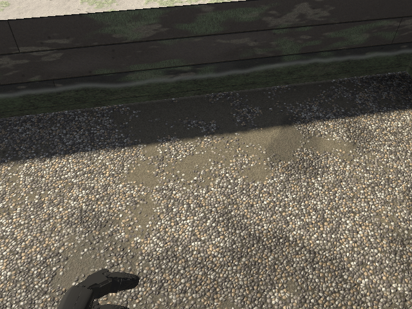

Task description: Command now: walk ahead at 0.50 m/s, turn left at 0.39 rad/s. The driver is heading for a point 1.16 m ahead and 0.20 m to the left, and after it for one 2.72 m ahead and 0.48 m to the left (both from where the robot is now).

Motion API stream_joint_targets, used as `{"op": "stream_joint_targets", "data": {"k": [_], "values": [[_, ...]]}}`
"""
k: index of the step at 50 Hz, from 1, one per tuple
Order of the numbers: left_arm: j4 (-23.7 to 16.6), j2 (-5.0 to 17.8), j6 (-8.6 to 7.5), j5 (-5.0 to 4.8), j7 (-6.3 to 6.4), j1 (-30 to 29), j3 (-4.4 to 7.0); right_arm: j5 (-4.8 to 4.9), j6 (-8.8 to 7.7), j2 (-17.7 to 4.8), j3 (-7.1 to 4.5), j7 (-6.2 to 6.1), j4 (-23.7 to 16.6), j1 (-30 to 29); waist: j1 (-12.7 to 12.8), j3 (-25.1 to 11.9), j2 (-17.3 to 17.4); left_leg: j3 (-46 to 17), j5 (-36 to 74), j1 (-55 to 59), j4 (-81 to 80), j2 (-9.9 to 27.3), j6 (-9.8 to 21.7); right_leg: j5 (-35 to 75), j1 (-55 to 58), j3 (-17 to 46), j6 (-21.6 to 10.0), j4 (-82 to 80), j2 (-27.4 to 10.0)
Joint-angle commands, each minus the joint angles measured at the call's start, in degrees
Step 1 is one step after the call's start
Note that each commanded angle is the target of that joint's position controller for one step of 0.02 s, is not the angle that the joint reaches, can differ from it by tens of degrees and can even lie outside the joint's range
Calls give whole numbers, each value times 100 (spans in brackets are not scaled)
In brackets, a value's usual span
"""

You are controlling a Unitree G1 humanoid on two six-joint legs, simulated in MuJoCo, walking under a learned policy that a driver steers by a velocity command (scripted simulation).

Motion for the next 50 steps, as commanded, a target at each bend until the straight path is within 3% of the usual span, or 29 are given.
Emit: {"op": "stream_joint_targets", "data": {"k": [1,15,16,17,18,20,24,29,35,40,46,50], "values": [[-528,519,-138,-6,18,-410,181,-1,-66,-641,-200,-16,-486,-393,118,-414,153,-997,586,157,-669,337,484,2313,-75,-162,-222,-210,-238],[-595,642,-92,52,76,-425,269,-25,39,-589,-267,0,-805,-515,53,-631,82,-1852,691,-780,-21,-32,230,2511,530,-536,-347,-382,-597],[-505,732,-75,-64,74,-521,313,-55,-19,-529,-279,14,-792,-438,-47,-917,-102,-1903,7,-814,81,-20,157,1732,713,-377,-398,-615,-730],[-429,720,-72,-21,103,-504,310,53,4,-500,-275,-42,-894,-553,20,-623,-252,-1836,75,-1199,145,-58,169,1269,742,-325,-462,-782,-731],[-526,735,-63,-20,70,-776,278,-14,-20,-396,-235,-35,-1020,-646,-112,-241,-147,-1725,527,-1398,386,-129,108,1888,562,-304,-550,-890,-895],[-399,771,-30,-1,86,-725,313,-64,-38,-453,-271,-32,-1016,-420,-153,-569,-58,-1740,837,-1384,500,-112,73,2124,882,-500,-639,-772,-977],[-267,745,-21,44,148,-674,348,40,-44,-599,-342,20,-1171,-533,-5,-817,369,-2053,1894,-1515,434,-80,261,1728,1196,-1032,-426,-377,-864],[-172,699,-48,83,203,-683,379,86,14,-618,-394,43,-1334,-607,30,-818,469,-2423,2488,-1619,415,-177,465,1033,1129,-1359,-283,-118,-862],[-174,524,-126,61,180,-665,259,72,-50,-421,-293,148,-1424,-803,45,-761,605,-2890,2202,-1518,-70,-185,594,108,1015,-1369,-110,-242,-857],[-164,574,-164,82,182,-446,184,81,-127,-338,-223,214,-1346,-915,74,-594,449,-3005,1990,-1447,-289,-221,576,47,1085,-1298,-99,-615,-937],[-200,614,-80,65,195,-176,80,-20,-223,-266,-137,271,-1267,-1101,80,-636,411,-2830,2178,-967,-329,-222,509,338,1017,-1176,-162,-951,-994],[-112,680,-18,-20,199,6,51,-68,-317,-263,-115,305,-1138,-1065,10,-708,399,-2595,2413,-630,-361,-141,477,503,997,-892,-236,-1096,-954]]}}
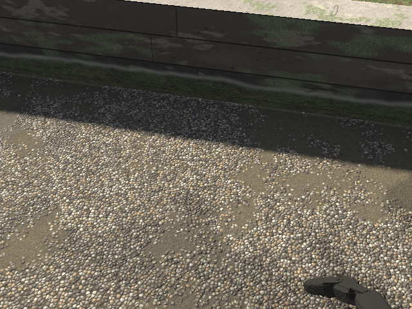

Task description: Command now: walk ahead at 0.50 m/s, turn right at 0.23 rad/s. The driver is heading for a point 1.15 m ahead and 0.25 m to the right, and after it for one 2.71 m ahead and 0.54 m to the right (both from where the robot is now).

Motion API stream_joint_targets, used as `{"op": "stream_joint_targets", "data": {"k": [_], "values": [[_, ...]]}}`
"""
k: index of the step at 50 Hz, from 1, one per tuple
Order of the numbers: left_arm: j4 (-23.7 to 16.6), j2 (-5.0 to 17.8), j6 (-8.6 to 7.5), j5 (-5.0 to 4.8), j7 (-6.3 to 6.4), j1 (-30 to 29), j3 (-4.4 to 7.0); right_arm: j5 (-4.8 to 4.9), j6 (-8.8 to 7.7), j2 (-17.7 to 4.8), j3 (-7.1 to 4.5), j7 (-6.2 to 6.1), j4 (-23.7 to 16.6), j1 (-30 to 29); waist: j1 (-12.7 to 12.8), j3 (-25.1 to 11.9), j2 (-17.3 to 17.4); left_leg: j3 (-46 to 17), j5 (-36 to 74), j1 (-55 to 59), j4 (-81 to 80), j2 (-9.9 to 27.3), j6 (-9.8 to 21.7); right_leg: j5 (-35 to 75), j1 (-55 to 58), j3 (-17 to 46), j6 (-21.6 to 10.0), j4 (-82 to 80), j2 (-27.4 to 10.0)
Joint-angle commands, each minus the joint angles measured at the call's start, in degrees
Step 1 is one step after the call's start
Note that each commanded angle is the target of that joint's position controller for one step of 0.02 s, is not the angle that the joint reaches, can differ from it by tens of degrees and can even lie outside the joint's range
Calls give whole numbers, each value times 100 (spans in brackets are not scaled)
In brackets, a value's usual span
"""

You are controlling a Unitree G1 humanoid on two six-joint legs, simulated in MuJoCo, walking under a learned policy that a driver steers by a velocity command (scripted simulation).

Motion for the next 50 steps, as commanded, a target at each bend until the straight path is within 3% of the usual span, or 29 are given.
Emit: {"op": "stream_joint_targets", "data": {"k": [1,2,3,10,11,12,15,17,18,20,21,22,23,24,25,26,27,28,29,31,32,33,35,36,38,40,45,50], "values": [[-499,551,-57,-57,21,-511,135,-44,-168,-587,-222,-2,-432,-321,-220,-376,106,-471,2208,81,-499,615,234,664,310,972,-470,-409,-201],[-550,596,-35,-130,19,-413,132,-42,-178,-671,-239,-25,-392,-219,-211,-387,108,-397,2910,191,-455,636,195,1058,313,1057,-492,-290,-201],[-528,600,-16,-126,13,-295,137,-51,-183,-732,-261,-51,-348,-196,-176,-519,157,-329,3189,332,-412,645,180,1153,334,1093,-488,-222,-174],[-681,645,169,-80,-22,-246,217,-58,-110,-801,-332,-149,-364,-299,-99,-502,15,154,3150,625,-301,609,153,1231,-210,1354,-385,74,24],[-799,570,147,14,-78,-264,171,-58,-120,-775,-296,-108,-485,-477,6,-363,-116,177,3551,464,-241,622,148,1830,-255,1368,-381,250,41],[-794,578,147,58,-91,-176,183,-76,-120,-798,-310,-110,-481,-436,6,-561,-112,256,3619,545,-168,636,131,2049,-232,1418,-382,362,45],[-892,639,165,56,-83,-181,219,-117,-118,-817,-322,-142,-493,-355,-39,-730,-127,463,3466,660,-21,673,74,2292,-431,1566,-378,496,87],[-875,607,240,34,-1,-100,223,-95,-80,-899,-369,-227,-421,-229,-22,-722,43,614,3434,780,-41,708,127,2298,-661,1490,-351,573,181],[-943,657,216,29,22,-235,255,-187,-87,-848,-339,-216,-379,-165,-88,-867,8,715,3037,848,-113,736,117,2190,-702,1470,-352,594,183],[-1033,489,264,16,87,-495,259,-117,-92,-935,-387,-180,-341,-561,46,-451,157,504,1440,616,-727,973,224,965,-1054,1547,-257,680,270],[-951,566,320,-68,138,-408,326,-66,-103,-978,-446,-226,-162,-352,-19,-575,230,551,493,724,-834,996,242,444,-1092,1665,-258,630,259],[-1069,506,301,-40,112,-443,298,-46,-99,-918,-397,-200,-273,-693,116,-12,108,562,850,414,-940,1100,273,742,-1320,1541,-246,777,335],[-1048,488,301,-13,115,-342,314,-48,-100,-957,-426,-211,-204,-675,137,-59,136,660,847,429,-921,1133,288,864,-1302,1543,-249,844,336],[-988,617,336,-108,148,-262,392,-32,-121,-1029,-499,-257,2,-328,1,-392,77,811,118,701,-837,1065,250,673,-1271,1738,-319,768,307],[-1099,547,304,-92,106,-359,363,-33,-120,-931,-446,-243,-105,-615,91,24,-117,894,582,533,-795,1109,233,1177,-1496,1658,-351,865,345],[-1092,522,297,-65,98,-306,374,-66,-123,-928,-467,-266,-48,-567,73,-111,-151,1038,602,609,-668,1096,219,1413,-1460,1708,-394,894,343],[-1036,652,332,-174,134,-237,453,-63,-144,-997,-536,-312,139,-199,-70,-478,-240,1141,-136,861,-523,990,183,1181,-1388,1976,-510,784,337],[-1095,683,347,-240,132,-332,477,-57,-157,-961,-533,-329,145,-238,-88,-318,-394,1202,-320,803,-439,952,154,1186,-1540,2085,-594,748,372],[-1196,545,317,-161,77,-416,424,-82,-149,-834,-475,-321,19,-558,23,49,-428,1286,153,613,-396,1004,148,1727,-1724,1980,-596,850,407],[-1176,560,309,-126,59,-254,456,-129,-141,-822,-500,-338,79,-409,19,-273,-390,1440,173,788,-106,994,119,2130,-1651,2108,-675,883,444],[-1130,699,348,-223,107,-238,541,-119,-150,-877,-564,-367,232,-88,-121,-575,-519,1493,-529,921,104,888,62,1742,-1571,2436,-835,727,462],[-1193,752,357,-262,99,-337,559,-95,-147,-843,-562,-381,216,-94,-136,-464,-719,1519,-706,901,279,786,16,1610,-1756,2684,-978,573,425],[-1271,675,347,-226,79,-491,523,-90,-192,-661,-500,-398,172,-112,-192,-375,-834,1420,-874,867,474,665,-23,1027,-1956,3142,-1119,176,327],[-1384,508,290,-148,15,-652,418,-112,-227,-494,-397,-350,14,-327,-167,-131,-766,1319,-548,708,279,725,-28,1355,-2012,3037,-1028,227,295],[-1358,392,229,-175,-35,-609,380,-164,-314,-656,-404,-313,74,-259,-60,-388,-437,1262,-285,812,-9,886,17,1510,-1705,2868,-854,391,440],[-1271,349,202,-161,-60,-536,350,-157,-342,-733,-388,-286,99,-211,8,-456,-289,1293,-161,858,-244,994,22,1671,-1443,2678,-729,491,556],[-1155,294,130,-139,-112,-671,288,-109,-277,-809,-320,-290,90,-21,-25,-171,-214,1346,-148,879,-613,1051,72,1642,-1280,2607,-672,359,586],[-1117,222,1,-57,-173,-887,217,-37,-197,-820,-248,-299,105,137,-53,-206,-278,1147,25,877,-918,1080,138,1786,-908,2508,-595,251,506]]}}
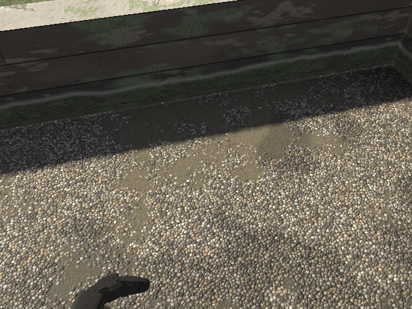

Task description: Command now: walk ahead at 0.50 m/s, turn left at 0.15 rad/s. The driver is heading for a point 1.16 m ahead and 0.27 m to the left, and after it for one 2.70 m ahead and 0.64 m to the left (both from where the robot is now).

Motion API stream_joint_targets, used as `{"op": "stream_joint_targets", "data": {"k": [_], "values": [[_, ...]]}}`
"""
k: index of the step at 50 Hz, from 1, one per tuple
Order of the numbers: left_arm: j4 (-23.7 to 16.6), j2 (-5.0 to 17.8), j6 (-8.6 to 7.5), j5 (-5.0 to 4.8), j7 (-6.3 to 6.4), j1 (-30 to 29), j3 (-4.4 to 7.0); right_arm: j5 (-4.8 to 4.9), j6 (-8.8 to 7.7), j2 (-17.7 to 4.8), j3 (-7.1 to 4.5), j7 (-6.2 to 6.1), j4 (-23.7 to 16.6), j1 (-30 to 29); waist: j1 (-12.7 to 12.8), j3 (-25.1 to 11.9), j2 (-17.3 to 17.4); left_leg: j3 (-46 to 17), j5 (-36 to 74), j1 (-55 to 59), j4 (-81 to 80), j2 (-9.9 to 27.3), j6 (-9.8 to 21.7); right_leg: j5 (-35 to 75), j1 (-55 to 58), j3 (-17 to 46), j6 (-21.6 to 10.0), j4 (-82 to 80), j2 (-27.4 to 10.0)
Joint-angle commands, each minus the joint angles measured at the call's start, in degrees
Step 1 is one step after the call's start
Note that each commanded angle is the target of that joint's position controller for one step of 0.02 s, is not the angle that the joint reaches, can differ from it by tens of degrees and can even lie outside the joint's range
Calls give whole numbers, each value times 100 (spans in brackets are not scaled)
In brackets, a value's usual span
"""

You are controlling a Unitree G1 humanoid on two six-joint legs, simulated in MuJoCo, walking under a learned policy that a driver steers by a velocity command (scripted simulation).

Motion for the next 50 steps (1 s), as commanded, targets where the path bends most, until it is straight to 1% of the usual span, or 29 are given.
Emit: {"op": "stream_joint_targets", "data": {"k": [1,2,4,5,7,9,12,15,16,18,21,22,23,24,25,26,29,35,37,38,42,43,44,45,49,50], "values": [[-503,564,-184,50,-23,-506,190,55,-43,-570,-129,-22,-524,-392,137,-347,-150,-813,299,284,-751,340,453,1663,51,209,-298,-532,-504],[-463,553,-223,80,-25,-461,183,89,-29,-564,-119,-25,-448,-322,181,-431,-187,-949,350,325,-801,339,492,1693,158,150,-295,-554,-553],[-397,578,-289,81,-50,-430,182,135,18,-628,-138,-34,-408,-288,196,-370,-128,-1108,490,405,-825,281,544,1768,128,28,-285,-576,-591],[-379,560,-313,125,-56,-426,159,114,59,-584,-119,-21,-426,-291,185,-375,-160,-1209,572,454,-820,260,546,1830,112,-28,-281,-630,-611],[-373,589,-356,117,-66,-497,160,107,126,-632,-142,-8,-439,-255,126,-373,-133,-1358,675,465,-807,208,553,1903,140,-128,-257,-650,-625],[-393,606,-358,117,-40,-551,167,90,157,-650,-155,-3,-455,-267,87,-355,-21,-1477,811,329,-788,172,553,1965,272,-254,-213,-645,-612],[-422,666,-339,118,7,-574,200,85,223,-712,-199,10,-503,-258,56,-405,20,-1647,977,115,-665,98,539,2127,485,-448,-194,-582,-621],[-442,719,-314,127,40,-556,236,72,283,-706,-228,12,-589,-300,48,-472,39,-1798,1120,-112,-475,11,501,2299,672,-615,-198,-540,-664],[-420,803,-296,120,74,-453,255,122,299,-712,-227,36,-672,-237,18,-557,-65,-1799,1477,-99,-294,18,494,2892,769,-654,-186,-498,-694],[-415,842,-253,129,118,-451,281,105,318,-700,-243,51,-721,-195,3,-688,-62,-1856,1634,-298,-101,-48,438,3120,992,-756,-214,-413,-745],[-426,838,-208,146,149,-442,304,93,333,-699,-262,41,-850,-305,38,-699,95,-1998,1738,-607,10,-97,396,2880,1087,-922,-200,-339,-784],[-559,809,-220,152,110,-622,261,2,292,-643,-218,95,-983,-346,-48,-589,228,-1984,2277,-670,139,-97,364,3208,945,-952,-184,-263,-810],[-417,904,-217,173,101,-554,282,28,287,-523,-223,14,-961,-318,-60,-910,-204,-1999,1888,-811,282,-46,317,2661,1279,-903,-277,-530,-861],[-431,877,-225,192,87,-721,293,10,284,-509,-215,-9,-1031,-470,-72,-753,-74,-2061,1344,-1054,220,-107,279,2076,1291,-854,-350,-678,-976],[-437,877,-229,174,84,-802,297,6,281,-514,-216,-20,-1075,-523,-83,-626,-24,-2084,1205,-1216,198,-126,253,1850,1267,-885,-370,-734,-1017],[-403,880,-227,171,91,-801,306,14,279,-537,-226,-23,-1102,-527,-81,-581,39,-2126,1189,-1317,197,-134,252,1738,1306,-946,-377,-746,-1048],[-288,939,-239,175,130,-716,352,71,279,-598,-258,-10,-1181,-540,-38,-579,200,-2289,1483,-1497,217,-142,313,1418,1433,-1194,-314,-684,-1071],[-122,893,-274,192,213,-652,410,148,305,-604,-319,21,-1309,-598,8,-594,346,-2621,1960,-1715,279,-220,473,629,1496,-1635,-224,-524,-1121],[-96,800,-296,196,211,-646,377,130,293,-508,-285,37,-1353,-652,9,-624,395,-2740,1835,-1672,173,-239,507,309,1443,-1683,-189,-537,-1135],[-89,771,-299,182,212,-626,369,135,269,-467,-264,61,-1364,-675,15,-650,480,-2830,1791,-1665,95,-218,540,108,1456,-1687,-160,-536,-1112],[-89,692,-357,181,195,-570,296,154,205,-356,-190,147,-1369,-810,50,-488,518,-3130,1556,-1641,-245,-215,603,-300,1407,-1684,-70,-686,-1095],[-82,694,-372,185,188,-523,280,158,194,-334,-173,160,-1351,-829,58,-457,497,-3167,1519,-1611,-302,-221,603,-315,1414,-1672,-65,-753,-1109],[-52,775,-398,169,194,-470,297,214,174,-353,-181,181,-1337,-872,58,-432,441,-3197,1470,-1552,-327,-227,591,-297,1412,-1681,-75,-830,-1121],[-37,804,-412,165,198,-414,293,219,161,-357,-176,193,-1311,-877,57,-417,417,-3193,1471,-1506,-341,-242,582,-261,1428,-1673,-87,-895,-1142],[6,860,-403,154,219,-187,271,188,121,-317,-152,208,-1199,-875,57,-387,352,-3138,1608,-1355,-359,-296,563,-113,1537,-1688,-140,-1095,-1191],[16,858,-392,148,221,-128,255,168,107,-299,-139,211,-1187,-912,64,-403,370,-3107,1640,-1249,-363,-296,552,-64,1511,-1670,-156,-1146,-1211]]}}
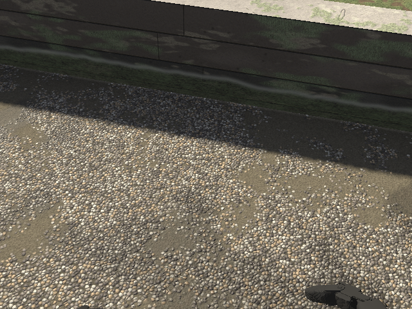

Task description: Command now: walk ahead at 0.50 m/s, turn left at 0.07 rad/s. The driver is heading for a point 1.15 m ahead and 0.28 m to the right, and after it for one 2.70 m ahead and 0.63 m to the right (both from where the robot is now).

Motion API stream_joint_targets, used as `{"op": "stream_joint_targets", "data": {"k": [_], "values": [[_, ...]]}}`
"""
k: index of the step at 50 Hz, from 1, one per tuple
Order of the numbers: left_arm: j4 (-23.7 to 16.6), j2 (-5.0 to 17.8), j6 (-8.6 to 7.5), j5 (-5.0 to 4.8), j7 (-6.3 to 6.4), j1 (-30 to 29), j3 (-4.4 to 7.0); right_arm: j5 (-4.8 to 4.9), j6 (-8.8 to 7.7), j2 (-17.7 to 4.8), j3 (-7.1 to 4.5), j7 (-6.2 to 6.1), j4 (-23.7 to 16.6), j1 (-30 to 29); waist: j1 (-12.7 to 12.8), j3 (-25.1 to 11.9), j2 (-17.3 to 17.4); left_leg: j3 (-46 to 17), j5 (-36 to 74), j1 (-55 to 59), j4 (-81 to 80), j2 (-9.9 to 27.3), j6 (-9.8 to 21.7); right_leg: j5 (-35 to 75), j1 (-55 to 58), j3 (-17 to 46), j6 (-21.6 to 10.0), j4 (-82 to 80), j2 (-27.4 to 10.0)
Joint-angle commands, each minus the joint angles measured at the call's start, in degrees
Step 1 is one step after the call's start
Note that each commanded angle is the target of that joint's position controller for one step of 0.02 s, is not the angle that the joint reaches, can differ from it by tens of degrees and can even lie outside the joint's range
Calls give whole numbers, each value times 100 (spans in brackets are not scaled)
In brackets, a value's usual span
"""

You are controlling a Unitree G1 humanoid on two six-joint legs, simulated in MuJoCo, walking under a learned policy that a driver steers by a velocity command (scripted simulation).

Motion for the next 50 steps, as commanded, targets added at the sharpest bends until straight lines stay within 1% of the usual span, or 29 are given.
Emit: {"op": "stream_joint_targets", "data": {"k": [1,4,6,11,12,14,18,19,20,22,23,26,27,28,30,31,33,34,35,36,38,39,41,42,43,44,45,47,50], "values": [[-542,492,-87,-20,26,-432,112,-40,-144,-592,-218,-3,-500,-534,-86,-300,315,-564,1395,-366,-733,588,325,110,657,686,-403,-481,-310],[-517,512,-33,-56,31,-335,72,-86,-192,-560,-188,24,-455,-596,-106,-323,295,-450,1611,-79,-751,611,289,296,591,781,-445,-590,-320],[-506,481,30,-69,3,-273,27,-174,-222,-523,-151,33,-400,-590,-120,-353,298,-339,1860,59,-812,650,285,498,626,931,-460,-623,-288],[-425,598,149,-117,7,-73,46,-197,-329,-655,-179,31,-255,-570,-76,-378,138,34,2334,301,-827,666,217,977,655,1307,-516,-566,-169],[-478,657,180,-194,-4,26,52,-192,-329,-725,-197,-7,-247,-496,-36,-413,158,130,3001,411,-766,664,178,1336,673,1377,-524,-447,-183],[-484,699,243,-176,-25,122,84,-192,-308,-785,-231,-77,-235,-518,5,-557,122,304,3279,684,-646,651,152,1501,528,1435,-506,-316,-128],[-627,660,361,-133,-47,7,116,-199,-232,-785,-265,-150,-284,-560,1,-537,-28,596,3140,851,-530,630,113,1545,85,1566,-454,-116,-7],[-760,573,339,-51,-108,-40,68,-208,-241,-755,-228,-112,-425,-748,98,-409,-138,621,3500,694,-476,638,108,2069,23,1586,-448,61,-2],[-769,576,339,-9,-123,22,76,-229,-242,-773,-239,-113,-426,-718,96,-587,-128,689,3565,769,-405,653,96,2254,22,1636,-446,168,0],[-843,618,342,-4,-123,30,94,-252,-246,-799,-250,-124,-446,-669,77,-727,-132,812,3538,865,-293,679,66,2417,-122,1730,-431,293,28],[-821,571,388,-31,-70,114,82,-245,-237,-878,-286,-167,-394,-562,90,-763,58,902,3598,979,-286,672,112,2441,-269,1683,-417,357,71],[-981,617,364,-27,-7,-85,116,-321,-234,-831,-266,-164,-383,-509,31,-848,-8,1054,3015,1090,-346,765,133,2147,-566,1733,-360,412,131],[-1006,534,379,-44,39,-164,127,-239,-204,-916,-291,-143,-332,-661,111,-729,189,912,2377,1122,-602,828,188,1683,-780,1858,-309,418,112],[-1064,487,394,-12,57,-337,117,-263,-216,-889,-301,-131,-334,-814,111,-541,70,879,1706,1013,-809,933,234,1077,-968,1921,-283,404,162],[-1112,472,425,-23,68,-308,130,-247,-235,-918,-323,-125,-285,-903,169,-297,84,963,1308,905,-948,1011,275,855,-1176,1961,-250,448,210],[-1037,595,465,-109,104,-231,197,-189,-247,-996,-399,-167,-71,-572,44,-529,50,1042,526,1128,-941,965,255,467,-1215,2139,-294,368,191],[-1114,584,489,-192,109,-332,228,-166,-280,-997,-425,-202,-4,-616,35,-191,-128,1167,205,1005,-976,982,242,425,-1490,2234,-355,401,243],[-1197,450,460,-145,65,-363,184,-212,-277,-908,-377,-189,-119,-910,166,133,-143,1222,788,830,-990,1082,273,953,-1611,2107,-344,567,285],[-1166,433,454,-108,61,-230,196,-246,-277,-926,-405,-201,-53,-831,174,-104,-78,1316,875,939,-911,1104,292,1176,-1504,2115,-341,635,286],[-1109,590,484,-188,96,-158,278,-208,-292,-1018,-485,-241,152,-450,25,-480,-165,1439,172,1213,-808,1019,258,914,-1429,2336,-419,558,283],[-1201,590,506,-262,91,-320,308,-195,-315,-966,-495,-270,186,-508,0,-268,-375,1577,-139,1137,-713,988,223,893,-1641,2501,-535,533,327],[-1273,436,476,-200,35,-347,250,-237,-304,-836,-435,-256,52,-815,127,31,-337,1641,356,988,-696,1077,237,1484,-1783,2368,-512,663,348],[-1265,388,433,-136,11,-240,230,-283,-298,-795,-431,-248,109,-632,110,-385,-399,1736,300,1155,-511,1055,203,1752,-1559,2466,-548,623,356],[-1211,492,447,-218,42,-241,280,-236,-315,-863,-490,-273,275,-280,-48,-702,-539,1749,-393,1345,-404,923,149,1166,-1462,2786,-672,405,364],[-1277,495,448,-252,30,-390,266,-211,-335,-815,-459,-272,243,-339,-63,-499,-663,1752,-556,1295,-374,875,119,822,-1632,2986,-746,192,331],[-1372,310,400,-190,-44,-522,169,-246,-351,-641,-354,-241,69,-679,40,-113,-623,1735,-291,1083,-490,937,102,1305,-1753,2896,-706,197,315],[-1326,263,377,-157,-66,-464,149,-283,-366,-633,-340,-233,88,-594,37,-249,-547,1736,-315,1120,-505,958,91,1441,-1606,2927,-694,172,324],[-1300,314,331,-218,-106,-522,149,-280,-425,-744,-340,-217,128,-433,19,-378,-453,1741,-282,1161,-606,987,58,1494,-1367,2995,-673,115,350],[-1208,278,300,-210,-131,-561,114,-252,-448,-809,-307,-205,157,-266,18,-352,-343,1723,-223,1239,-821,1061,68,1518,-1203,3014,-667,36,367]]}}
